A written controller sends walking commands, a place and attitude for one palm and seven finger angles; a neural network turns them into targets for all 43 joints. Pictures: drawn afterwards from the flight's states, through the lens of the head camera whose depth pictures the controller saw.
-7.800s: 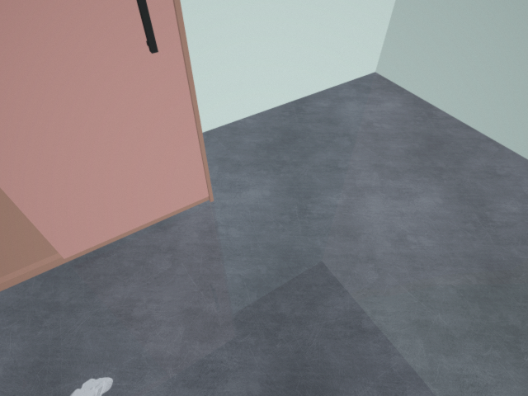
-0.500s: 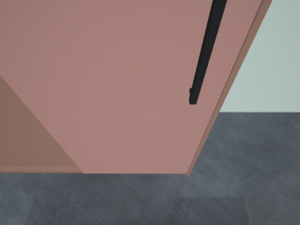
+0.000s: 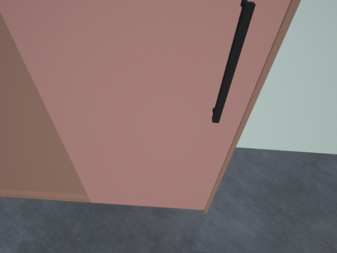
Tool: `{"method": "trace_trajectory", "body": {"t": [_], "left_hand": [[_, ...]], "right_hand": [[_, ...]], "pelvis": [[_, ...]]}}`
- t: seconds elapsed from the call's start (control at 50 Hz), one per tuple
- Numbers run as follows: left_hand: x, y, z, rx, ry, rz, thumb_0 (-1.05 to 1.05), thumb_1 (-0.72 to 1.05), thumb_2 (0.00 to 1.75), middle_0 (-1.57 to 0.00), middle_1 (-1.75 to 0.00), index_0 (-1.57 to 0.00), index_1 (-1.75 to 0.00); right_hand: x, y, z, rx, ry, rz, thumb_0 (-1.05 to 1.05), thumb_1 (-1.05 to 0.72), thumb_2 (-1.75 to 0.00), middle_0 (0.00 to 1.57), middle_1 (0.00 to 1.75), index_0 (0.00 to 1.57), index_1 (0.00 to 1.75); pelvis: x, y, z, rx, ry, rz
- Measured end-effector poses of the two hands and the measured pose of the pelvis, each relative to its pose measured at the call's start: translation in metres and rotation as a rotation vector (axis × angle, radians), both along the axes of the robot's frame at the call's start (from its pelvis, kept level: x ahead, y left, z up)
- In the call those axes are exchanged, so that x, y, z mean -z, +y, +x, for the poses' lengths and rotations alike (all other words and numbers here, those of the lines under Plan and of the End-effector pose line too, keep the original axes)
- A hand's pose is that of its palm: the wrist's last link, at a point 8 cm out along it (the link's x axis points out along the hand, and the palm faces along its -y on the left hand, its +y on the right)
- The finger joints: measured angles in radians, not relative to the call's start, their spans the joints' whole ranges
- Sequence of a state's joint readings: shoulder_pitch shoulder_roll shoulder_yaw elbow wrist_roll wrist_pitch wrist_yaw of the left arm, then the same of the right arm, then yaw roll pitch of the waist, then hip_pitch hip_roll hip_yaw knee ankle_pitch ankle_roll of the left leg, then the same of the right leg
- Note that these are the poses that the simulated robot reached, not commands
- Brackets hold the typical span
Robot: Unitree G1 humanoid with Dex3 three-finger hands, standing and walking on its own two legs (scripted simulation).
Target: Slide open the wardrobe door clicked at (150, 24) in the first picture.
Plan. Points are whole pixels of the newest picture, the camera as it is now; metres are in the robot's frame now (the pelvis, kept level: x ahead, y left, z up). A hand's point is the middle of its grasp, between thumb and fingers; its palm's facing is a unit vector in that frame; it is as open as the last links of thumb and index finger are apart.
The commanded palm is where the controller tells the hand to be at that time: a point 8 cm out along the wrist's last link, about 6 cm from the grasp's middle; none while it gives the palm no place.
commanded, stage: come to a stop and stand still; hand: right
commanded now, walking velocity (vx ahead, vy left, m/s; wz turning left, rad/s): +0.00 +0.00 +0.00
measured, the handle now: (227, 71) +0.52 -0.11 +0.21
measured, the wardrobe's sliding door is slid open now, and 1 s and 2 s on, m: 0.00 0.00 0.00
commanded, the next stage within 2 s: look again from close up in 1.06 s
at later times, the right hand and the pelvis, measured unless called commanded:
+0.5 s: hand out of the picture -0.01 -0.20 -0.17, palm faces +0.00 +0.98 -0.18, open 7.4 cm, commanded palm none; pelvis +0.01 -0.02 +0.00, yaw +0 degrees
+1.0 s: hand out of the picture +0.07 -0.23 -0.16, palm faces -0.01 +0.97 -0.24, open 7.4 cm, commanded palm none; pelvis +0.03 -0.03 +0.01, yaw +0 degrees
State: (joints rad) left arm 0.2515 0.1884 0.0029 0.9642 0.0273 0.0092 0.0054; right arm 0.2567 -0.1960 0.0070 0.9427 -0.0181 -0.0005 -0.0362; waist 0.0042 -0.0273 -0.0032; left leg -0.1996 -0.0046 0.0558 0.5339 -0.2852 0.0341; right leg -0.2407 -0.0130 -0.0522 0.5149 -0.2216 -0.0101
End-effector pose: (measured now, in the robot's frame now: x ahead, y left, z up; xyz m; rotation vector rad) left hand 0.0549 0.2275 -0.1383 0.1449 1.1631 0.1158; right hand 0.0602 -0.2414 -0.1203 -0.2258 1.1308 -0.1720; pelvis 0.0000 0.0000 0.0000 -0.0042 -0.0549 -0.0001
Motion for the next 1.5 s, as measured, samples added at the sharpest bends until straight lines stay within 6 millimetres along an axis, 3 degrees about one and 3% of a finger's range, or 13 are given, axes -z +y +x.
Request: {"method": "trace_trajectory", "body": {"t": [0.2, 0.32, 0.4, 0.52, 0.68, 0.82, 0.94, 1.14, 1.5], "left_hand": [[0.001, -0.008, -0.099, -0.056, 0.258, 0.022, 0.00, 0.91, 0.90, -0.20, -0.30, -0.19, -0.30], [-0.003, -0.020, -0.120, -0.074, 0.340, 0.021, 0.01, 0.91, 0.90, -0.20, -0.30, -0.19, -0.30], [-0.004, -0.026, -0.110, -0.072, 0.334, 0.017, 0.01, 0.91, 0.90, -0.20, -0.30, -0.19, -0.30], [-0.002, -0.033, -0.069, -0.050, 0.254, 0.013, 0.00, 0.91, 0.90, -0.20, -0.30, -0.19, -0.30], [-0.005, -0.027, -0.013, -0.018, 0.143, 0.041, 0.01, 0.92, 0.90, -0.21, -0.30, -0.20, -0.30], [-0.010, -0.019, 0.014, -0.001, 0.094, 0.061, 0.01, 0.91, 0.90, -0.20, -0.30, -0.20, -0.30], [-0.012, -0.013, 0.022, 0.007, 0.092, 0.072, 0.00, 0.91, 0.90, -0.20, -0.30, -0.20, -0.30], [-0.013, -0.005, 0.020, 0.007, 0.123, 0.085, 0.00, 0.90, 0.90, -0.20, -0.30, -0.20, -0.30], [-0.014, 0.002, 0.021, 0.009, 0.142, 0.092, 0.00, 0.90, 0.90, -0.21, -0.30, -0.20, -0.30]], "right_hand": [[0.013, -0.007, -0.040, 0.009, 0.135, 0.039, 0.00, -0.91, -0.90, 0.20, 0.30, 0.20, 0.30], [0.020, -0.008, -0.064, 0.029, 0.225, 0.063, 0.00, -0.91, -0.90, 0.20, 0.30, 0.20, 0.30], [0.022, -0.007, -0.072, 0.040, 0.263, 0.076, 0.00, -0.91, -0.90, 0.20, 0.30, 0.20, 0.30], [0.022, -0.006, -0.070, 0.047, 0.277, 0.087, 0.00, -0.91, -0.90, 0.20, 0.30, 0.20, 0.30], [0.021, -0.009, -0.049, 0.042, 0.242, 0.085, 0.00, -0.91, -0.90, 0.20, 0.30, 0.20, 0.30], [0.018, -0.020, -0.026, 0.027, 0.202, 0.064, 0.00, -0.91, -0.90, 0.20, 0.30, 0.20, 0.30], [0.014, -0.032, -0.007, 0.017, 0.170, 0.035, 0.00, -0.91, -0.90, 0.20, 0.30, 0.20, 0.30], [0.007, -0.045, 0.011, 0.004, 0.147, 0.002, 0.00, -0.91, -0.90, 0.20, 0.30, 0.20, 0.30], [0.008, -0.037, 0.011, 0.004, 0.165, 0.016, 0.00, -0.91, -0.90, 0.20, 0.30, 0.20, 0.30]], "pelvis": [[-0.002, -0.012, -0.008, 0.000, 0.032, 0.007], [-0.003, -0.018, -0.004, 0.001, 0.042, 0.007], [-0.004, -0.021, 0.000, 0.000, 0.044, 0.008], [-0.005, -0.026, 0.008, -0.003, 0.042, 0.009], [-0.006, -0.030, 0.017, -0.008, 0.037, 0.006], [-0.007, -0.031, 0.024, -0.010, 0.037, 0.004], [-0.008, -0.030, 0.029, -0.009, 0.035, 0.004], [-0.009, -0.029, 0.033, -0.006, 0.036, 0.002], [-0.011, -0.025, 0.038, -0.004, 0.037, 0.001]]}}
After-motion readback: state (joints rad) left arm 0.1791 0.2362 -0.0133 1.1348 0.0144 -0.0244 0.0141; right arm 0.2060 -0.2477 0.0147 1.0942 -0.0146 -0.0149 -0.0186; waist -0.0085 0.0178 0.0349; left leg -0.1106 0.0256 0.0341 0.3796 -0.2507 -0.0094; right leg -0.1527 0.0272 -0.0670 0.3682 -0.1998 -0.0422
